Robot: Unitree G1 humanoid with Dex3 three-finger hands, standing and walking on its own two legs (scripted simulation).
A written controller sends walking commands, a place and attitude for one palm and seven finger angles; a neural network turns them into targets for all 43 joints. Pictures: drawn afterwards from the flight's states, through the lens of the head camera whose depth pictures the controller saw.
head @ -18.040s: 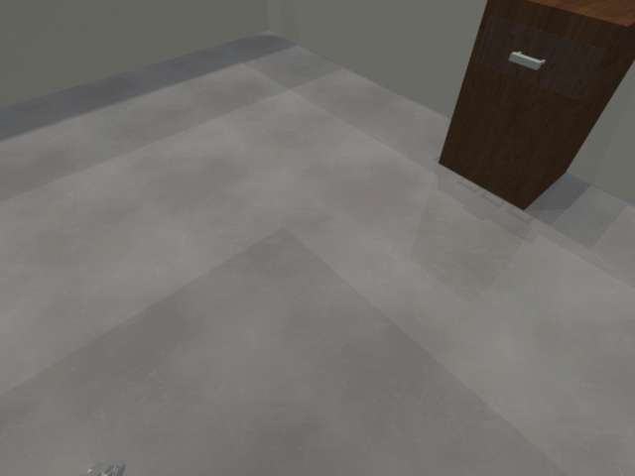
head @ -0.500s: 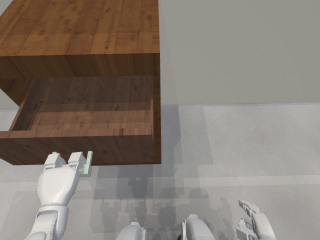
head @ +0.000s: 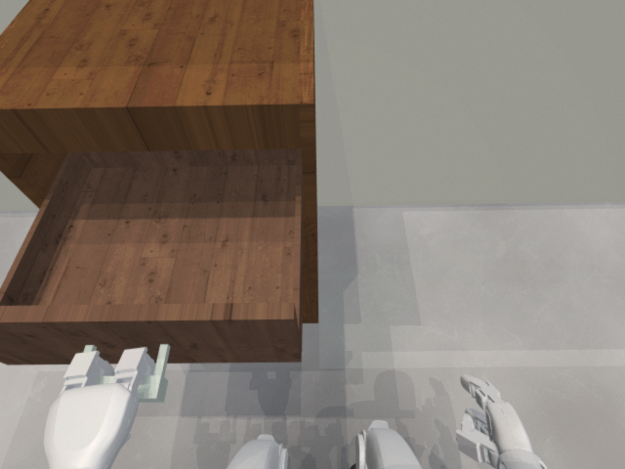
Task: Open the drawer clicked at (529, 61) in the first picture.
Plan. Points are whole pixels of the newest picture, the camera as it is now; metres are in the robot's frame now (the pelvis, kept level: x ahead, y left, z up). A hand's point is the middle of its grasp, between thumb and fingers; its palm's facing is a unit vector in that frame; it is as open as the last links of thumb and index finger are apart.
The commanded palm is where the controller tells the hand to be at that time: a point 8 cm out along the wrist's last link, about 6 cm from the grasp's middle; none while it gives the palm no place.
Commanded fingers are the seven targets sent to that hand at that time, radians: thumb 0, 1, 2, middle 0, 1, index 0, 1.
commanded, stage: pull the drawer open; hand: left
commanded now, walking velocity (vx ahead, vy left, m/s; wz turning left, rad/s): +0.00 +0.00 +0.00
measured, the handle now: (121, 370) +0.24 +0.26 -0.03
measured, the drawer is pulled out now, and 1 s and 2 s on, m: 0.26 0.30 0.30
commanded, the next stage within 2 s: open the thumb to release the handle in 0.48 s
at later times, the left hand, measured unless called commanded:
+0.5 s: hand (108, 463) +0.14 +0.25 -0.04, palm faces -0.13 -0.07 -0.99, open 6.2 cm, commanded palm +0.09 +0.25 +0.00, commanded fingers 0.00 0.90 0.90 -0.40 -1.35 -0.40 -1.35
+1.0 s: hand (108, 457) +0.15 +0.25 -0.04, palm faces -0.07 -0.05 -1.00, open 10.6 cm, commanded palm +0.13 +0.26 +0.00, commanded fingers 0.00 -0.50 0.30 -0.30 -1.20 -0.30 -1.20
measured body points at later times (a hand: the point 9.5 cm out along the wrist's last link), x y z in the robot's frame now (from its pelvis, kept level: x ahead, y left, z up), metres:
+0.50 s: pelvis -0.01 -0.01 -0.01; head +0.07 -0.02 +0.43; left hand +0.14 +0.25 +0.01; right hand +0.21 -0.22 -0.12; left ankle -0.03 +0.11 -0.64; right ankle +0.04 -0.09 -0.64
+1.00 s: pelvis -0.02 -0.01 -0.01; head +0.06 -0.03 +0.43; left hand +0.14 +0.25 +0.01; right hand +0.18 -0.23 -0.13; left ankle -0.03 +0.11 -0.64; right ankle +0.04 -0.09 -0.64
